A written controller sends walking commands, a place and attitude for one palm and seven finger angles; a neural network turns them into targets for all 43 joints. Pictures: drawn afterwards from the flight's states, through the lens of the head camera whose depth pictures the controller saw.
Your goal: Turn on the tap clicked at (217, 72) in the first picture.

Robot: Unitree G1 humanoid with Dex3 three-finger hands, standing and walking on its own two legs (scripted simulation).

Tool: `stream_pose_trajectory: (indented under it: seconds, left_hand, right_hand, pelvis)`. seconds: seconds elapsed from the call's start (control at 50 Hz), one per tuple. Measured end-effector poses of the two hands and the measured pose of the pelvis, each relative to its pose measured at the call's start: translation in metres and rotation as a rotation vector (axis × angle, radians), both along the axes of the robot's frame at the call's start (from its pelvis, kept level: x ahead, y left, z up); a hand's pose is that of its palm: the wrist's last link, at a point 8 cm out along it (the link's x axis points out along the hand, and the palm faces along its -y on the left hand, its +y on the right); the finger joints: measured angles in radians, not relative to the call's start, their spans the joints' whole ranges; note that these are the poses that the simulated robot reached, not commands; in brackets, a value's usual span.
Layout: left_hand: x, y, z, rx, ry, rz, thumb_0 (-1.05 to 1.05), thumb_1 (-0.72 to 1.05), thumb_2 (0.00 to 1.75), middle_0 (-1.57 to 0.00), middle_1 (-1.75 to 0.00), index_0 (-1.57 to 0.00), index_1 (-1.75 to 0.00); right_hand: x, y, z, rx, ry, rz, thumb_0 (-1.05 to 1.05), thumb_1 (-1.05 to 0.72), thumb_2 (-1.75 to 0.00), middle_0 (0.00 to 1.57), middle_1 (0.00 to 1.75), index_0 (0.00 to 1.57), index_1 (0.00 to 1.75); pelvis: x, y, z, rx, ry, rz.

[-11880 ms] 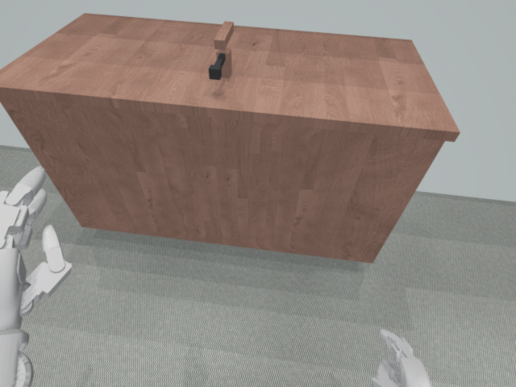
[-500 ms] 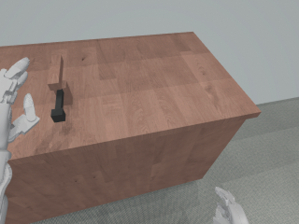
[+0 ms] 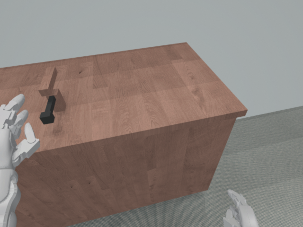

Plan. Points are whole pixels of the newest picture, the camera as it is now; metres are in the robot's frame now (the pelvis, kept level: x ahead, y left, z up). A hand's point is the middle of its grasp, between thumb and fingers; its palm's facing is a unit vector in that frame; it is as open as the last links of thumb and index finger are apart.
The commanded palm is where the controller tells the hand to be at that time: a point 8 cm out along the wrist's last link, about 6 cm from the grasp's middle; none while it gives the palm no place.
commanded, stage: turn the palm inward beside the body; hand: left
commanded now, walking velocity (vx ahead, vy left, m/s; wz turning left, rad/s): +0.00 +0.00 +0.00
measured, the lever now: (47, 117) +0.36 +0.36 +0.10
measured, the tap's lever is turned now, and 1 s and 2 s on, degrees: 0 0 0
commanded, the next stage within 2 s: reach beside the lever's end, fingers flat in 1.62 s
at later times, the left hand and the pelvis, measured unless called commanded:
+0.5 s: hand (50, 147) +0.23 +0.26 +0.16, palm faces +0.44 -0.87 -0.23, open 7.4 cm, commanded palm +0.18 +0.30 +0.17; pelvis +0.04 +0.01 +0.00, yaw +0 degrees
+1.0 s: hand (46, 161) +0.20 +0.25 +0.15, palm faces +0.48 -0.86 -0.14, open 7.4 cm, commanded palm +0.14 +0.29 +0.16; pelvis +0.01 +0.02 +0.00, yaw +0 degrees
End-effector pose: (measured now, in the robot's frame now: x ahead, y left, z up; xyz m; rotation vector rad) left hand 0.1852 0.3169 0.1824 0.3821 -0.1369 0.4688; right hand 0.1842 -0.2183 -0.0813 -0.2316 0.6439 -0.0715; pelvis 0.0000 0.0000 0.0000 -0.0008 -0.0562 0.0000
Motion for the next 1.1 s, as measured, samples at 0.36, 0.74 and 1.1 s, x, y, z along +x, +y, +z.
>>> stream_pose_trajectory:
  seconds: [0.36,0.74,1.1]
  left_hand:
    - [0.008,-0.02,-0.017,-0.079,0.019,-0.02,0.01,0.9,0.9,-0.21,-0.3,-0.21,-0.3]
    - [-0.019,-0.021,-0.024,-0.173,-0.009,0.006,0.01,0.9,0.9,-0.2,-0.3,-0.2,-0.3]
    - [-0.033,-0.031,-0.033,-0.247,0.021,0.029,0.01,0.9,0.9,-0.2,-0.3,-0.2,-0.3]
  right_hand:
    - [0.025,-0.025,0.003,-0.018,-0.038,-0.05,0.01,-0.91,-0.9,0.2,0.3,0.2,0.3]
    - [0.028,0.032,0.018,0.049,-0.148,0.036,0.01,-0.91,-0.9,0.21,0.3,0.21,0.3]
    - [0.023,0.033,0.02,0.035,-0.16,0.053,0.01,-0.9,-0.9,0.21,0.3,0.21,0.3]
  pelvis:
    - [0.04,-0.002,0.0,0.024,0.074,-0.009]
    - [0.02,0.018,0.001,0.006,0.044,-0.001]
    - [0.015,0.021,-0.001,0.0,0.034,0.007]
